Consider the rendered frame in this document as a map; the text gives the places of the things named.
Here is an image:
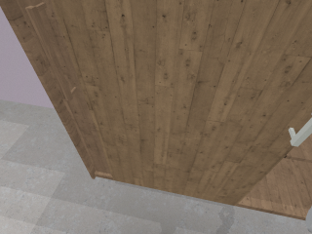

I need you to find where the handle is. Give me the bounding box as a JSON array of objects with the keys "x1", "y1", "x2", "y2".
[
  {"x1": 289, "y1": 118, "x2": 312, "y2": 147},
  {"x1": 25, "y1": 6, "x2": 73, "y2": 101}
]

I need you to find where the wardrobe door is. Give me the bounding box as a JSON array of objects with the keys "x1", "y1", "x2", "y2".
[
  {"x1": 17, "y1": 0, "x2": 111, "y2": 174},
  {"x1": 51, "y1": 0, "x2": 312, "y2": 207}
]

